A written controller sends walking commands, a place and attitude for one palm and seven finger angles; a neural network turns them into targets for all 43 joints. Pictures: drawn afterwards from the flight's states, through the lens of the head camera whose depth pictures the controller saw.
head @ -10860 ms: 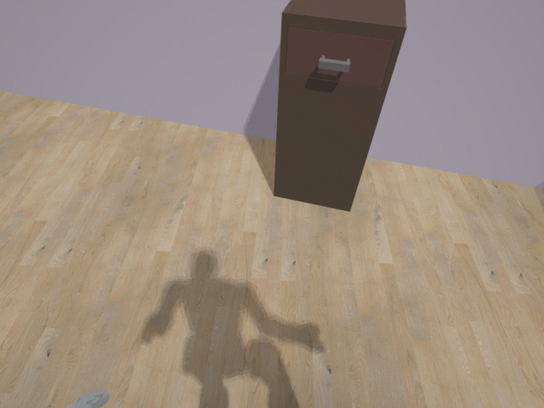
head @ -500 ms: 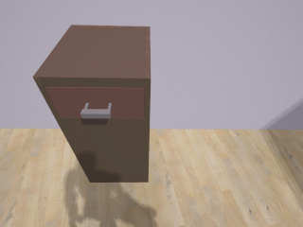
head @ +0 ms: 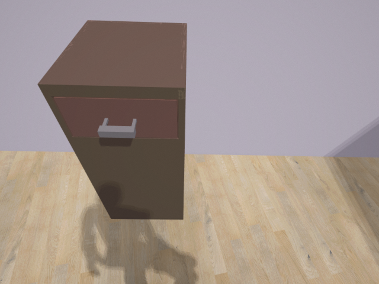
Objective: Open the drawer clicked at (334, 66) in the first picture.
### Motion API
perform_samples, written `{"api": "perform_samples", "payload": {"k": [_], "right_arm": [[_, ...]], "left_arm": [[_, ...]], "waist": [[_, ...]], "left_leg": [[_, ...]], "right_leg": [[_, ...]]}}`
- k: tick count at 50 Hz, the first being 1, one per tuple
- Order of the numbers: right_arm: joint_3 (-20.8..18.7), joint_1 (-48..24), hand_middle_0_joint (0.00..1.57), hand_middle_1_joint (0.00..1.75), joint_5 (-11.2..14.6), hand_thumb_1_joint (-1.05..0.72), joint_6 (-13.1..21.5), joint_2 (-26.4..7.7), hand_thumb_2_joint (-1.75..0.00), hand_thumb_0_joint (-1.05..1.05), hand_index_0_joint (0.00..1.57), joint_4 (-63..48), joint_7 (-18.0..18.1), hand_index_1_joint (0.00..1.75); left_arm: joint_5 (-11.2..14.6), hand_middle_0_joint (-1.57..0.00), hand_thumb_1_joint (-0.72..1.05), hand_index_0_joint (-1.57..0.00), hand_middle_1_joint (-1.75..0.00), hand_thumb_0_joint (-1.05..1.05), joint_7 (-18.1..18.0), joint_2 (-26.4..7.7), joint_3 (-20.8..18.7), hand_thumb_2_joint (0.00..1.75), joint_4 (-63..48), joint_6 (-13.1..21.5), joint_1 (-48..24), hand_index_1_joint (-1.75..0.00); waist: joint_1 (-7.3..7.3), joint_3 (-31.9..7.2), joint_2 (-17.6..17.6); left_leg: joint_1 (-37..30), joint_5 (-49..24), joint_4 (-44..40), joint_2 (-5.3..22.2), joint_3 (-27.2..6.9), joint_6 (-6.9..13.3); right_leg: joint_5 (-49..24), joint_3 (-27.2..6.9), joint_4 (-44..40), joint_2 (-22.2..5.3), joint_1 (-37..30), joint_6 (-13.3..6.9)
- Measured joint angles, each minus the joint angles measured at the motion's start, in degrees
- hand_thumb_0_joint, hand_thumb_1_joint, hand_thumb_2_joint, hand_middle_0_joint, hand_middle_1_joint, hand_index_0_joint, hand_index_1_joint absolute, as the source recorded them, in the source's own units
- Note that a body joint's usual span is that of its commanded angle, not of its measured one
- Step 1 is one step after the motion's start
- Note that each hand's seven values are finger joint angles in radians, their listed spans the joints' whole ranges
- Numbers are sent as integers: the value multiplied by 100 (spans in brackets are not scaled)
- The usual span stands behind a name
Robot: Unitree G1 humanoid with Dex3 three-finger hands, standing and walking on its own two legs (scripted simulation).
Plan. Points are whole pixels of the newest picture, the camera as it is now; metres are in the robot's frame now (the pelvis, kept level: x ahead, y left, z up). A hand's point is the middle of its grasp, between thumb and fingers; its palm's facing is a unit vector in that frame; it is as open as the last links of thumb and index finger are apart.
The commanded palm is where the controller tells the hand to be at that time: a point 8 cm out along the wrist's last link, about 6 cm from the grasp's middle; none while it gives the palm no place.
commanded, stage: look again from close up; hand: left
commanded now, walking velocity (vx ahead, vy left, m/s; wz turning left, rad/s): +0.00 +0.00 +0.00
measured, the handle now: (118, 126) +0.54 +0.24 -0.02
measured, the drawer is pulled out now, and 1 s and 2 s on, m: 0.00 0.00 0.00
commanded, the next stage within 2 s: raise the hand with hooked fingers in 0.18 s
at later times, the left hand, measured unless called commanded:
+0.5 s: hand (89, 262) +0.17 +0.21 -0.03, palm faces +0.02 -0.64 -0.77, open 7.7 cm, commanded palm +0.11 +0.23 -0.03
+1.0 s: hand (85, 232) +0.22 +0.23 +0.00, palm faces +0.11 -0.09 -0.99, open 10.3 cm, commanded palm +0.18 +0.22 +0.04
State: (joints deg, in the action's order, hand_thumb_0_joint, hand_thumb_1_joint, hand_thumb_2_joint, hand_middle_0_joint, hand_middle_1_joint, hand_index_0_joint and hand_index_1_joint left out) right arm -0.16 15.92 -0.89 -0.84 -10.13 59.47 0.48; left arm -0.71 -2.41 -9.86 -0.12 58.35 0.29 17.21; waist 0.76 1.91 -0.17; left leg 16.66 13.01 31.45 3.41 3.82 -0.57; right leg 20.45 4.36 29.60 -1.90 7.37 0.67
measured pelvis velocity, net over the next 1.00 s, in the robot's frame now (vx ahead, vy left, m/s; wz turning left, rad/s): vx -0.02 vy -0.02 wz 0.00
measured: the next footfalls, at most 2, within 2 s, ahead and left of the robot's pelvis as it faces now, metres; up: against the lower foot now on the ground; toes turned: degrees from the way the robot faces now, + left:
none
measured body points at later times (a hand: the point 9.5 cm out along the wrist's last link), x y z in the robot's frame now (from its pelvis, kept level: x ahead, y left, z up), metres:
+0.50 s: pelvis -0.03 +0.01 -0.01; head -0.03 -0.02 +0.44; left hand +0.17 +0.24 +0.01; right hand +0.12 -0.23 -0.12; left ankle +0.04 +0.13 -0.73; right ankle -0.05 -0.12 -0.73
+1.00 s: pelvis -0.02 -0.02 -0.04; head +0.01 -0.06 +0.41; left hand +0.21 +0.23 +0.05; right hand +0.20 -0.23 -0.14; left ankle +0.04 +0.13 -0.73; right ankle -0.05 -0.12 -0.73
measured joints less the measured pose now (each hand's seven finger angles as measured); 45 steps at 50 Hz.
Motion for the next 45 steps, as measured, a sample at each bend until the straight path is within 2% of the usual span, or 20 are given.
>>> {"api": "perform_samples", "payload": {"k": [15, 16, 17, 19, 20, 21, 23, 26, 29, 31, 34, 37, 40, 43, 45], "right_arm": [[0, -230, 20, 29, 33, -91, -35, -12, -90, 1, 20, 61, -27, 30], [50, -138, 20, 29, 111, -92, 36, -38, -90, 1, 20, -159, 14, 30], [94, -2, 20, 29, 171, -91, 299, -53, -90, 1, 20, -404, 115, 30], [99, 156, 20, 29, 298, -91, 901, -78, -89, 1, 20, -698, 305, 30], [80, 168, 20, 29, 353, -91, 1084, -104, -90, 1, 20, -862, 361, 30], [64, 133, 20, 29, 357, -91, 1217, -148, -90, 1, 20, -1020, 394, 30], [42, -56, 20, 29, 275, -91, 1328, -247, -90, 1, 20, -1338, 394, 30], [-15, -439, 20, 29, 76, -91, 1171, -293, -90, 1, 20, -1863, 255, 30], [-73, -763, 20, 29, -39, -91, 765, -253, -90, 1, 20, -2331, 64, 30], [-96, -885, 20, 29, -94, -90, 463, -255, -90, 1, 20, -2592, -34, 30], [-147, -978, 20, 29, -187, -90, 87, -296, -90, 1, 20, -2859, -101, 30], [-204, -1042, 20, 29, -285, -90, -137, -347, -90, 1, 20, -2966, -79, 30], [-224, -1136, 20, 29, -359, -90, -169, -382, -90, 1, 20, -2905, -4, 30], [-189, -1230, 20, 29, -381, -90, -123, -364, -90, 1, 20, -2789, 22, 30], [-146, -1260, 20, 29, -340, -90, -121, -314, -90, 1, 20, -2724, 28, 30]], "left_arm": [[-44, -20, 91, -20, -30, 1, -13, 83, 25, 90, 116, 4, 111, -30], [-240, -20, 91, -20, -30, 1, -36, 54, 109, 90, -752, -376, 382, -30], [-465, -21, 91, -20, -30, 2, -134, -26, 203, 90, -1829, -504, 705, -30], [-650, -21, 90, -20, -31, 2, -567, -232, 295, 90, -3539, -429, 1107, -31], [-752, -21, 90, -20, -31, 3, -754, -309, 337, 89, -4167, -483, 1138, -32], [-974, -21, 89, -20, -32, 3, -918, -367, 381, 89, -4656, -515, 1083, -32], [-1687, -21, 86, -20, -33, 2, -1245, -463, 446, 88, -5240, -465, 826, -34], [-3091, -21, 81, -20, -37, 2, -1683, -575, 478, 86, -5459, -380, 373, -37], [-4359, -21, 75, -20, -40, 1, -1906, -535, 568, 83, -5427, -303, 295, -41], [-5008, -21, 71, -21, -43, 1, -1959, -484, 698, 81, -5425, -239, 448, -43], [-5723, -22, 64, -22, -47, 1, -2040, -504, 824, 79, -5463, -141, 766, -48], [-6068, -24, 56, -23, -52, 1, -2215, -715, 758, 76, -5596, -26, 961, -52], [-6134, -26, 48, -25, -56, 1, -2407, -1028, 525, 72, -5824, 151, 834, -57], [-6030, -27, 40, -26, -61, 1, -2497, -1244, 243, 69, -5990, 248, 452, -61], [-5884, -27, 36, -26, -64, 1, -2456, -1280, 136, 67, -6024, 115, 148, -64]], "waist": [[-80, 18, 2], [-134, 45, 4], [-221, 69, -32], [-277, -53, -65], [-244, -119, -34], [-196, -191, 41], [-69, -374, 232], [17, -653, 394], [-95, -813, 334], [-233, -863, 214], [-458, -856, 14], [-652, -807, -81], [-756, -764, -15], [-729, -754, 151], [-642, -757, 280]], "left_leg": [[-14, -148, -165, 14, 22, 36], [31, -123, -114, 30, 64, 50], [31, -127, -133, 2, 139, 68], [156, -153, -118, -108, 212, 89], [244, -159, -68, -168, 203, 105], [358, -156, 10, -204, 173, 121], [674, -128, 225, -219, 115, 146], [1208, -55, 585, -164, 131, 133], [1587, 36, 870, -44, 242, 87], [1776, 94, 1024, 19, 282, 53], [2047, 185, 1282, 79, 226, -6], [2292, 304, 1590, 121, 74, -62], [2496, 474, 1948, 136, -122, -92], [2601, 601, 2203, 140, -262, -128], [2579, 646, 2244, 129, -311, -151]], "right_leg": [[-224, -19, -287, 25, -56, 49], [-230, -65, -229, 30, 19, 49], [-192, -133, -67, -9, 135, -4], [-22, -193, 319, -133, 434, -109], [75, -199, 453, -192, 537, -92], [122, -175, 561, -231, 643, -44], [160, -129, 771, -257, 926, 24], [254, -178, 1187, -231, 1502, 21], [337, -328, 1552, -140, 1990, -21], [399, -389, 1753, -85, 2229, -63], [526, -357, 2035, -34, 2494, -118], [679, -230, 2293, 8, 2655, -186], [852, -73, 2541, 40, 2730, -241], [989, 44, 2707, 55, 2735, -262], [1029, 88, 2710, 51, 2674, -255]]}}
